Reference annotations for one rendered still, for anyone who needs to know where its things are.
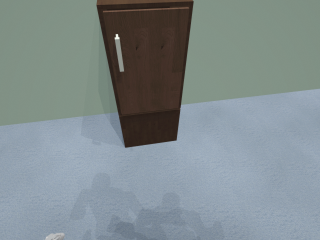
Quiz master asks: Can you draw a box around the handle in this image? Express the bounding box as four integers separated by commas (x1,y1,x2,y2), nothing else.
115,34,124,72

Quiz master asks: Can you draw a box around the cupboard door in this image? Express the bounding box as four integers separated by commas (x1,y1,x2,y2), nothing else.
103,7,190,115

